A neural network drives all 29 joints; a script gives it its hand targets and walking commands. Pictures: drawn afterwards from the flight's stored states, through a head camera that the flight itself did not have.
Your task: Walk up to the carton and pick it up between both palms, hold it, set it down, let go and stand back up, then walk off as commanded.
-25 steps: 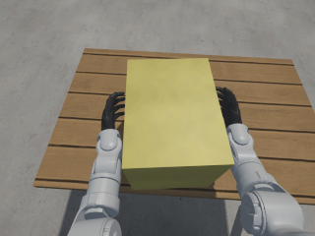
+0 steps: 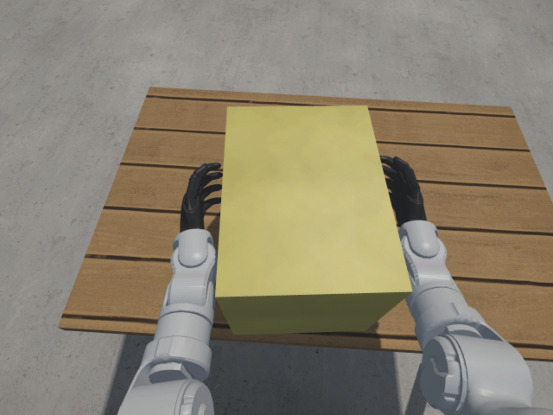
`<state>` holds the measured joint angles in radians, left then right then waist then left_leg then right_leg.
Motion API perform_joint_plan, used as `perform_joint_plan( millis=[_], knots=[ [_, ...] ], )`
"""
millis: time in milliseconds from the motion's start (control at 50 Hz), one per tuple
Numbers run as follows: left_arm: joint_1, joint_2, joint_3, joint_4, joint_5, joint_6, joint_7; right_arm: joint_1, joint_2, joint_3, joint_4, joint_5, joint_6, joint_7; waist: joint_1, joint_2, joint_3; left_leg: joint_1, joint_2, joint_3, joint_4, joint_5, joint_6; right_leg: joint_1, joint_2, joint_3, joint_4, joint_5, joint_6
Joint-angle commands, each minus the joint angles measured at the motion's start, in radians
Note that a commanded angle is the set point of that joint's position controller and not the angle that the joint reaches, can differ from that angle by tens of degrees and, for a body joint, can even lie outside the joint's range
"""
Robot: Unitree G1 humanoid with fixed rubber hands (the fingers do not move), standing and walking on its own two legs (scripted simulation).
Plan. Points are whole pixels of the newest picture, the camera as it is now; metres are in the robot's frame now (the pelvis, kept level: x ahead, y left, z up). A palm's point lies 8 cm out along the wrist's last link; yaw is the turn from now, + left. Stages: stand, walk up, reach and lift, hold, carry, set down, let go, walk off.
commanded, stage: set down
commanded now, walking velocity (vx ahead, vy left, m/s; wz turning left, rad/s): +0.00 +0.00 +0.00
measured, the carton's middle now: (298, 223) +0.40 +0.00 -0.02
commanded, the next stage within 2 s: none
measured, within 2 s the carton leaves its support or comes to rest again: neither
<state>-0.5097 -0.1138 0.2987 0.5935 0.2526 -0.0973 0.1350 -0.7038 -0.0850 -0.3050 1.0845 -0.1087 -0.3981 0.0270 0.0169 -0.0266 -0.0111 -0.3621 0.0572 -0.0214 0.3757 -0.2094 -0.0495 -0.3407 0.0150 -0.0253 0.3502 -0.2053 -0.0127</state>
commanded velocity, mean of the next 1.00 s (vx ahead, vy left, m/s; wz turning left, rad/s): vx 0.00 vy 0.00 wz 0.00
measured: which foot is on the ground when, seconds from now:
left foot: down 0.00-1.00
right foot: down 0.00-1.00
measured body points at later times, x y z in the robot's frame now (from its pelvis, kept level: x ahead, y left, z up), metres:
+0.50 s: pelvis +0.00 +0.00 +0.00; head +0.09 +0.02 +0.44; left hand +0.39 +0.16 +0.02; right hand +0.42 -0.16 +0.03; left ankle -0.03 +0.15 -0.74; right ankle -0.03 -0.11 -0.74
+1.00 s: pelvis -0.01 -0.01 +0.00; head +0.10 +0.01 +0.43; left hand +0.39 +0.16 +0.00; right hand +0.41 -0.21 +0.01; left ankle -0.03 +0.15 -0.74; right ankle -0.03 -0.11 -0.74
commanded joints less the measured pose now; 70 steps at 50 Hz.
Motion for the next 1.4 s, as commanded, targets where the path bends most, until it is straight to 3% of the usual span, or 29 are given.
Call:
perform_joint_plan(
  millis=[0, 300, 400, 460, 500, 560, 620, 760, 940, 1060, 1240, 1380],
  knots=[
    [-0.333, -0.535, -0.205, 0.154, 0.105, -0.073, -0.089, -0.395, 0.453, 0.127, -0.041, -0.179, -0.039, 0.098, 0.028, 0.063, -0.565, 0.199, -0.033, 0.119, 0.015, 0.510, -0.025, 0.130, 0.026, -0.070, 0.000, 0.566, 0.005],
    [-0.310, -0.455, -0.120, 0.179, 0.140, -0.096, -0.079, -0.357, 0.391, 0.060, 0.004, -0.199, -0.035, 0.093, 0.028, 0.059, -0.514, 0.155, -0.040, 0.121, 0.009, 0.486, -0.017, 0.131, 0.026, -0.058, 0.000, 0.538, 0.010],
    [-0.307, -0.363, -0.085, 0.183, 0.140, -0.104, -0.060, -0.343, 0.287, 0.028, 0.024, -0.185, -0.032, 0.078, 0.027, 0.056, -0.507, 0.148, -0.042, 0.121, 0.013, 0.490, -0.016, 0.129, 0.027, -0.053, 0.005, 0.540, 0.012],
    [-0.280, -0.153, -0.057, 0.182, 0.105, -0.111, -0.015, -0.326, 0.047, 0.025, 0.047, -0.108, -0.036, 0.041, 0.043, 0.060, -0.529, 0.140, -0.043, 0.122, 0.026, 0.508, -0.020, 0.138, 0.031, -0.044, 0.017, 0.563, 0.011],
    [-0.292, 0.006, -0.065, 0.171, 0.037, -0.115, 0.031, -0.366, -0.143, 0.069, 0.056, 0.009, -0.042, 0.005, 0.061, 0.068, -0.580, 0.119, -0.045, 0.121, 0.048, 0.527, -0.026, 0.147, 0.044, -0.035, 0.034, 0.601, 0.010],
    [-0.363, 0.057, -0.136, 0.152, -0.094, -0.138, 0.079, -0.466, -0.217, 0.180, 0.047, 0.185, -0.074, -0.033, 0.071, 0.086, -0.710, 0.082, -0.050, 0.109, 0.108, 0.582, -0.046, 0.139, 0.070, -0.018, 0.072, 0.681, 0.006],
    [-0.378, 0.053, -0.171, 0.164, -0.144, -0.163, 0.094, -0.486, -0.236, 0.245, 0.048, 0.275, -0.099, -0.036, 0.076, 0.099, -0.787, 0.087, -0.045, 0.103, 0.143, 0.616, -0.058, 0.107, 0.080, -0.005, 0.085, 0.697, 0.000],
    [-0.358, 0.073, -0.201, 0.189, -0.188, -0.167, 0.094, -0.468, -0.321, 0.314, 0.070, 0.374, -0.089, -0.015, 0.083, 0.119, -0.827, 0.122, -0.036, 0.101, 0.151, 0.610, -0.065, 0.049, 0.089, -0.003, 0.072, 0.629, -0.012],
    [-0.211, 0.132, -0.175, 0.166, -0.195, -0.186, 0.057, -0.312, -0.373, 0.410, 0.044, 0.467, -0.112, 0.012, 0.090, 0.081, -0.816, 0.090, -0.049, 0.099, 0.128, 0.606, -0.053, 0.172, 0.072, 0.031, 0.097, 0.785, 0.014],
    [-0.109, 0.153, -0.166, 0.057, -0.189, -0.207, 0.028, -0.188, -0.388, 0.449, 0.024, 0.495, -0.136, 0.023, 0.069, 0.078, -0.806, 0.108, -0.056, 0.090, 0.104, 0.610, -0.051, 0.258, 0.064, 0.046, 0.104, 0.870, 0.030],
    [-0.027, 0.158, -0.216, -0.120, -0.226, -0.264, 0.025, -0.076, -0.411, 0.417, -0.012, 0.489, -0.130, 0.050, 0.028, 0.103, -0.806, 0.182, -0.052, 0.086, 0.098, 0.576, -0.053, 0.231, 0.072, 0.034, 0.074, 0.688, 0.016],
    [0.027, 0.161, -0.246, -0.142, -0.242, -0.244, 0.029, -0.020, -0.422, 0.390, -0.079, 0.484, -0.104, 0.067, 0.014, 0.081, -0.725, 0.189, -0.048, 0.082, 0.075, 0.443, -0.030, 0.194, 0.071, 0.030, 0.045, 0.455, 0.005]
  ],
)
